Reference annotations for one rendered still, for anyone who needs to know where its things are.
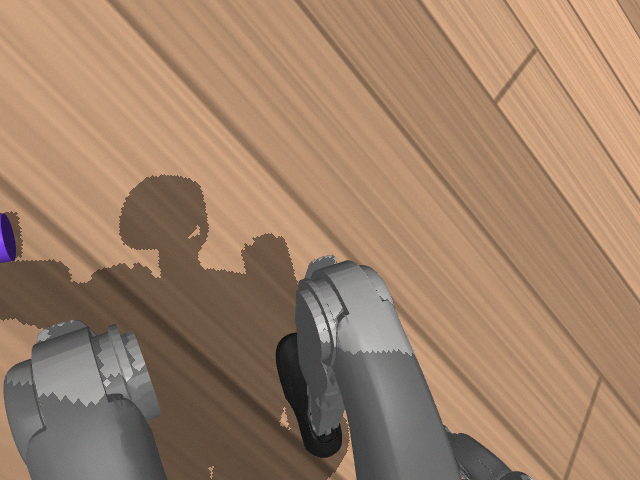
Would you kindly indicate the right robot foot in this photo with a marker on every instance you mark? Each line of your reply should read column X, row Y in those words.
column 295, row 390

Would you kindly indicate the can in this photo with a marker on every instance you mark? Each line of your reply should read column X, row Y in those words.
column 7, row 240

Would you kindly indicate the right robot hand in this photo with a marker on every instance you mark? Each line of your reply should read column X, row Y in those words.
column 474, row 461

